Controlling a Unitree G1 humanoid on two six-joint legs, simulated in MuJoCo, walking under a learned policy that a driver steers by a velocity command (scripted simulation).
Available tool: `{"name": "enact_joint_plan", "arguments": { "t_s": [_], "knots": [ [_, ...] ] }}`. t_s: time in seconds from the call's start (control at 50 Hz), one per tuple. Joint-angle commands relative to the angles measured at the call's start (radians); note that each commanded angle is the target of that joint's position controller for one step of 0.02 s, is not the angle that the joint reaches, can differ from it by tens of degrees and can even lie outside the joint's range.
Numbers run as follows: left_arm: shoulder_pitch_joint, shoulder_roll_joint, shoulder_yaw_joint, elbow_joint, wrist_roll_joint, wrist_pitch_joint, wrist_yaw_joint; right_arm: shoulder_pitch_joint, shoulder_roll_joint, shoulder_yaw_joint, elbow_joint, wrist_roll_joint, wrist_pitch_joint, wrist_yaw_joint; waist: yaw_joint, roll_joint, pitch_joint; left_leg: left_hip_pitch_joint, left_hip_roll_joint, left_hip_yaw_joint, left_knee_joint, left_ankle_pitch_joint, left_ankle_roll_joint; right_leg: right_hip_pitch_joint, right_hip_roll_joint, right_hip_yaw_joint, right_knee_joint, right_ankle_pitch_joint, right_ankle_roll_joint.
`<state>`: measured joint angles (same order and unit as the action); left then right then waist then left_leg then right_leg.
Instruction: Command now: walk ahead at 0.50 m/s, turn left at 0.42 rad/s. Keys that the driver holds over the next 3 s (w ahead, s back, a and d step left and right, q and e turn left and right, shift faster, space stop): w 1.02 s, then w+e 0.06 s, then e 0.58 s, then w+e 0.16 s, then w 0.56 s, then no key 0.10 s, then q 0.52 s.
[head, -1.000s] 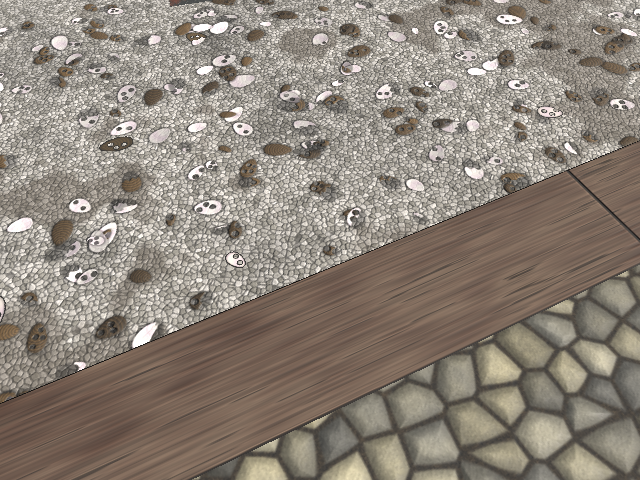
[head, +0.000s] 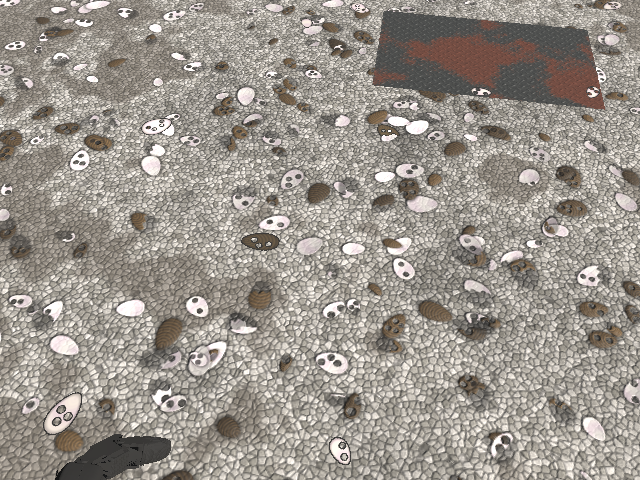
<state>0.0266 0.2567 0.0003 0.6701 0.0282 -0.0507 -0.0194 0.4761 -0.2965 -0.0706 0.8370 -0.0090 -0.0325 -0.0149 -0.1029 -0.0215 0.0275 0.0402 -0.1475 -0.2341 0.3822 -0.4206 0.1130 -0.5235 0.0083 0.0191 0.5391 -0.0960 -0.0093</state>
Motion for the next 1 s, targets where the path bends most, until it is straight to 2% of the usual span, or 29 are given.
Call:
{"name": "enact_joint_plan", "arguments": {
  "t_s": [0.02, 0.04, 0.06, 0.08, 0.1, 0.14, 0.24, 0.3, 0.34, 0.36, 0.46, 0.48, 0.5, 0.54, 0.58, 0.64, 0.66, 0.7, 0.74, 0.76, 0.78, 0.8, 0.82, 0.84, 0.86, 0.88, 0.92, 0.94, 1.0],
  "knots": [
    [0.355, 0.189, 0.063, 0.013, 0.019, -0.032, 0.025, -0.059, -0.12, -0.021, -0.085, 0.012, -0.024, 0.008, 0.228, 0.007, -0.217, -0.207, 0.167, -0.039, 0.457, 0.777, 0.009, 0.548, -0.112, 0.132, -0.068, -0.134, -0.087],
    [0.414, 0.272, 0.083, 0.01, 0.028, -0.028, 0.032, 0.07, -0.03, -0.005, -0.098, 0.037, -0.028, 0.014, 0.177, -0.206, -0.357, -0.472, 0.013, 0.082, 0.801, 0.131, -0.042, 0.804, -0.374, 0.56, -0.125, -0.252, -0.202],
    [0.398, 0.244, 0.085, 0.03, -0.003, -0.013, 0.021, 0.109, -0.097, -0.012, -0.068, 0.003, -0.024, 0.014, 0.152, -0.239, -0.335, -0.605, 0.008, 0.097, 0.923, -0.106, -0.035, 0.743, -0.415, 0.808, -0.231, -0.307, -0.266],
    [0.31, 0.162, 0.07, 0.014, -0.01, -0.006, 0.016, 0.036, -0.123, -0.018, -0.058, -0.009, -0.016, 0.015, 0.135, -0.094, -0.156, -0.647, 0.06, 0.082, 0.962, -0.011, -0.039, 0.591, -0.378, 0.661, -0.245, -0.338, -0.262],
    [0.247, 0.114, 0.058, 0.003, -0.005, -0.006, 0.012, -0.049, -0.121, -0.013, -0.076, -0.012, -0.016, 0.02, 0.132, -0.017, -0.072, -0.617, 0.088, 0.084, 0.904, 0.057, -0.042, 0.465, -0.335, 0.521, -0.269, -0.237, -0.245],
    [0.248, 0.099, 0.049, 0.035, -0.001, -0.02, 0.008, -0.079, -0.091, -0.008, -0.085, -0.02, 0.007, 0.027, 0.093, -0.053, 0.004, -0.552, 0.132, 0.087, 0.772, 0.068, -0.056, 0.328, -0.252, 0.338, -0.306, -0.034, -0.201],
    [0.328, 0.125, 0.055, 0.092, -0.017, -0.052, -0.005, -0.148, -0.062, 0.004, -0.096, -0.027, 0.033, 0.035, 0.083, -0.068, -0.007, -0.597, 0.151, 0.106, 0.614, 0.153, -0.073, 0.367, -0.224, 0.212, -0.367, 0.109, -0.212],
    [0.372, 0.151, 0.062, 0.124, -0.027, -0.042, 0.001, -0.247, -0.029, 0.019, -0.12, -0.039, 0.033, 0.051, 0.104, -0.06, -0.016, -0.624, 0.183, 0.175, 0.53, 0.269, -0.093, 0.404, -0.204, 0.146, -0.388, 0.207, -0.209],
    [0.398, 0.146, 0.063, 0.136, -0.028, -0.031, -0.002, -0.28, -0.029, 0.024, -0.123, -0.033, 0.034, 0.058, 0.115, -0.051, -0.013, -0.635, 0.212, 0.199, 0.475, 0.317, -0.097, 0.423, -0.198, 0.122, -0.392, 0.214, -0.213],
    [0.423, 0.158, 0.066, 0.141, -0.006, -0.037, -0.003, -0.283, -0.045, 0.015, -0.11, -0.033, 0.033, 0.059, 0.127, -0.063, -0.031, -0.642, 0.216, 0.21, 0.555, 0.415, -0.084, 0.451, -0.213, 0.119, -0.365, 0.229, -0.226],
    [0.501, 0.151, 0.066, 0.169, -0.004, -0.028, 0.007, -0.415, -0.057, 0.006, -0.127, -0.044, 0.027, 0.063, 0.165, -0.046, 0.039, -0.754, 0.23, 0.245, 0.531, 0.362, -0.069, 0.548, -0.232, 0.122, -0.298, 0.259, -0.24],
    [0.579, 0.144, 0.07, 0.211, 0.001, -0.038, 0.024, -0.496, -0.062, 0.0, -0.157, -0.04, 0.018, 0.059, 0.199, -0.094, 0.075, -0.934, 0.274, 0.15, 0.524, 0.432, -0.068, 0.719, -0.273, 0.19, -0.271, 0.226, -0.242],
    [0.655, 0.156, 0.075, 0.237, 0.006, -0.043, 0.032, -0.58, -0.088, -0.013, -0.187, -0.029, 0.008, 0.055, 0.247, -0.092, 0.093, -1.116, 0.268, 0.139, 0.489, 0.377, -0.076, 0.877, -0.281, 0.224, -0.266, 0.136, -0.249],
    [0.688, 0.183, 0.091, 0.249, 0.012, -0.048, 0.052, -0.651, -0.091, -0.016, -0.201, -0.034, -0.015, 0.052, 0.274, -0.056, 0.103, -1.229, 0.273, 0.103, 0.445, 0.339, -0.089, 0.988, -0.304, 0.257, -0.226, 0.109, -0.243],
    [0.589, 0.167, 0.088, 0.237, 0.015, -0.064, 0.058, -0.659, -0.08, -0.011, -0.209, -0.02, -0.027, 0.061, 0.224, -0.016, 0.157, -1.078, 0.291, 0.113, 0.277, 0.483, -0.107, 0.78, -0.252, 0.194, -0.232, 0.005, -0.21],
    [0.458, 0.127, 0.07, 0.213, -0.005, -0.075, 0.045, -0.59, 0.0, 0.013, -0.16, -0.005, -0.023, 0.108, 0.194, 0.017, 0.127, -0.515, 0.255, 0.218, 0.113, 0.893, -0.071, 0.335, -0.171, 0.075, -0.222, -0.161, -0.151],
    [0.457, 0.133, 0.07, 0.215, -0.008, -0.071, 0.041, -0.576, 0.003, 0.015, -0.145, -0.008, -0.017, 0.111, 0.197, 0.004, 0.122, -0.439, 0.248, 0.221, 0.108, 0.917, -0.064, 0.302, -0.16, 0.064, -0.194, -0.173, -0.144],
    [0.467, 0.133, 0.068, 0.227, 0.003, -0.057, 0.044, -0.508, -0.031, 0.007, -0.093, -0.017, -0.01, 0.085, 0.184, 0.011, 0.104, -0.424, 0.263, 0.224, 0.029, 0.923, -0.067, 0.423, -0.142, 0.048, -0.027, -0.128, -0.13],
    [0.493, 0.153, 0.072, 0.247, 0.017, -0.028, 0.058, -0.263, -0.074, -0.008, 0.008, -0.035, -0.015, 0.053, 0.1, 0.031, -0.022, -0.236, 0.243, 0.248, -0.045, 0.924, -0.063, 0.504, -0.105, 0.031, 0.339, 0.037, -0.118],
    [0.475, 0.165, 0.08, 0.259, -0.001, -0.013, 0.058, -0.053, -0.113, -0.026, 0.083, -0.055, -0.02, 0.042, -0.008, 0.085, -0.107, 0.018, 0.226, 0.293, -0.083, 0.938, -0.068, 0.405, -0.066, -0.012, 0.657, 0.069, -0.1],
    [0.509, 0.114, 0.083, 0.291, -0.015, -0.005, 0.062, 0.054, -0.166, -0.043, 0.13, -0.065, -0.021, 0.044, -0.049, 0.241, -0.156, 0.22, 0.31, 0.218, -0.011, 0.917, -0.06, 0.17, 0.055, -0.021, 1.122, -0.602, -0.074],
    [0.728, 0.039, 0.074, 0.298, -0.068, -0.014, 0.067, 0.083, -0.22, -0.03, 0.109, -0.061, -0.035, 0.056, 0.099, 0.345, -0.291, 0.517, 0.502, 0.099, 0.432, 1.63, -0.051, -0.14, 0.07, 0.137, 1.373, -0.826, -0.055],
    [0.705, 0.066, 0.067, 0.299, -0.073, -0.03, 0.078, 0.11, -0.217, -0.044, 0.103, -0.018, -0.028, 0.063, 0.04, 0.31, -0.409, 0.546, 0.581, -0.025, 0.394, 1.602, 0.002, -0.25, 0.04, 0.165, 1.387, -0.689, -0.054],
    [0.639, 0.073, 0.059, 0.263, -0.057, -0.023, 0.081, 0.034, -0.234, -0.053, 0.095, -0.006, -0.02, 0.053, 0.064, 0.292, -0.396, 0.386, 0.625, -0.197, 0.159, 0.938, 0.083, -0.319, 0.015, 0.074, 1.359, -0.539, -0.04],
    [0.522, 0.09, 0.056, 0.254, -0.013, -0.009, 0.07, -0.115, -0.149, -0.028, 0.047, -0.015, -0.021, 0.032, 0.102, 0.18, -0.268, 0.162, 0.557, -0.205, 0.0, 0.406, 0.091, -0.312, -0.052, 0.027, 1.201, -0.38, -0.036],
    [0.437, 0.098, 0.058, 0.244, 0.019, 0.008, 0.049, -0.162, -0.113, -0.016, 0.031, -0.019, -0.029, 0.018, 0.088, 0.17, -0.191, -0.019, 0.556, -0.219, -0.054, 0.278, 0.135, -0.26, -0.07, 0.018, 1.197, -0.343, -0.047],
    [0.364, 0.097, 0.063, 0.237, 0.035, 0.034, 0.013, -0.204, -0.09, -0.005, 0.04, -0.023, -0.059, 0.019, 0.136, 0.142, -0.047, -0.313, 0.501, -0.156, -0.114, 0.334, 0.125, -0.12, -0.12, 0.063, 0.896, -0.209, -0.05],
    [0.309, 0.053, 0.052, 0.22, 0.024, 0.04, 0.001, -0.175, -0.099, -0.006, 0.079, -0.013, -0.073, 0.019, 0.161, 0.124, 0.022, -0.413, 0.445, -0.066, -0.153, 0.412, 0.114, -0.077, -0.13, 0.05, 0.736, -0.144, -0.021],
    [0.242, 0.02, 0.034, 0.213, 0.018, 0.025, -0.009, -0.11, -0.037, 0.006, 0.113, -0.003, -0.076, 0.02, 0.148, 0.123, -0.008, -0.306, 0.403, 0.043, -0.154, 0.634, 0.126, -0.077, -0.131, 0.014, 0.503, -0.042, -0.001]
  ]
}}
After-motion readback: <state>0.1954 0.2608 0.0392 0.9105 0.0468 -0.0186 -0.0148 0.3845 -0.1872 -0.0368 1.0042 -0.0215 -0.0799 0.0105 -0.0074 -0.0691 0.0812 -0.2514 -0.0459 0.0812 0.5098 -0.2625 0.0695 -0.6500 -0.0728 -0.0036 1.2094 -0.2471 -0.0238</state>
